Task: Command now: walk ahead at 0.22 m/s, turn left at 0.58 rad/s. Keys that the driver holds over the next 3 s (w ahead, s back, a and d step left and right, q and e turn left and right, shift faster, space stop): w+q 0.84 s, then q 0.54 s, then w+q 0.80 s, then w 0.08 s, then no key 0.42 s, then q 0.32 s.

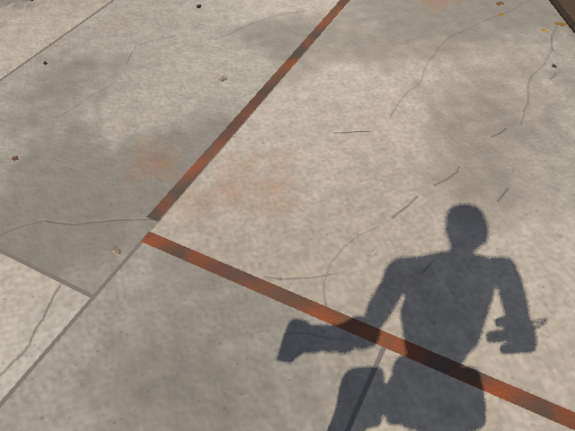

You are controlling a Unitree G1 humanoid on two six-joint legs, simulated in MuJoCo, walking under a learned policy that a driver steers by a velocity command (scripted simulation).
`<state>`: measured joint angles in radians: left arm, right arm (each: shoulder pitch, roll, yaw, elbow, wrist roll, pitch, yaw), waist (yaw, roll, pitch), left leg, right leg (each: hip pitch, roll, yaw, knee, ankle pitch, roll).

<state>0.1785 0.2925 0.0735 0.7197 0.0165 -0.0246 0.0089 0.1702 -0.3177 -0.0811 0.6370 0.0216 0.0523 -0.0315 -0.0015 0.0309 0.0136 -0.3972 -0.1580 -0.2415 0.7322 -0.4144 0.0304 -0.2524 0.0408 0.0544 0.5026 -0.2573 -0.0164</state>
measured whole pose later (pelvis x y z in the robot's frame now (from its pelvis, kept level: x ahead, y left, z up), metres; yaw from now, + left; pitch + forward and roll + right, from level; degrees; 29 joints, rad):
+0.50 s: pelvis +0.14 +0.10 -0.02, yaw +18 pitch +2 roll -1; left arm 0.36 0.33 0.08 0.77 -0.01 -0.05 0.00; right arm 0.12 -0.31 -0.07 0.58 0.03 -0.02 0.04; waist 0.06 -0.01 0.05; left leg -0.48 -0.01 0.03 0.67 -0.22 0.07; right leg -0.16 -0.12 -0.07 0.89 -0.51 0.05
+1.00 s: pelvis +0.41 +0.20 -0.02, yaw +36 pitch +3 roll -1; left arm 0.00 0.28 0.04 0.61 0.03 -0.11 -0.03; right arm 0.38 -0.31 -0.07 0.76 0.02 -0.01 -0.03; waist -0.09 0.01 0.06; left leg -0.19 -0.11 -0.24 0.97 -0.58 0.01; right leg -0.51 0.04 -0.01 0.54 -0.08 -0.03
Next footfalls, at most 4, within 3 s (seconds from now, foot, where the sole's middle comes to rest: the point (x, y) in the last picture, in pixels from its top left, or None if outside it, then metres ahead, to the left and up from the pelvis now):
0.44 left None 0.21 0.22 -0.77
0.94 right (224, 385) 0.61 0.20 -0.77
1.40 left None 0.45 0.40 -0.77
1.84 right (146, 340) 0.73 0.41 -0.77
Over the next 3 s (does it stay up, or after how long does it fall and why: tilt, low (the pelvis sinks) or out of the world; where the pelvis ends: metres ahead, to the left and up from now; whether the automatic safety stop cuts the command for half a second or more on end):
stays up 0.66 0.76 0.00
